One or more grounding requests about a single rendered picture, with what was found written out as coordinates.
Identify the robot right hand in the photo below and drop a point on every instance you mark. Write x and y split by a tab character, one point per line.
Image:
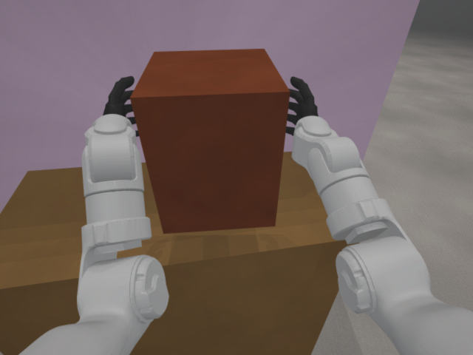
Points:
305	103

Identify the pedestal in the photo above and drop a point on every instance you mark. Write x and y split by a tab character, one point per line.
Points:
256	291

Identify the robot right upper arm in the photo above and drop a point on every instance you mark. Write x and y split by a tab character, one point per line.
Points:
386	279

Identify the robot left hand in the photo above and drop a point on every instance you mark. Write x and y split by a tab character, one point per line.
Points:
118	97

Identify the robot left upper arm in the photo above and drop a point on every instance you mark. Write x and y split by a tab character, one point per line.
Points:
117	301

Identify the carton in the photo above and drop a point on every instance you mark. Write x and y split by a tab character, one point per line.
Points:
212	126

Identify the right robot forearm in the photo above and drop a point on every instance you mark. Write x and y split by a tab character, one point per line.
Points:
355	212

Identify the left robot forearm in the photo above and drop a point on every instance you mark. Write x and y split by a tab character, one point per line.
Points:
113	191

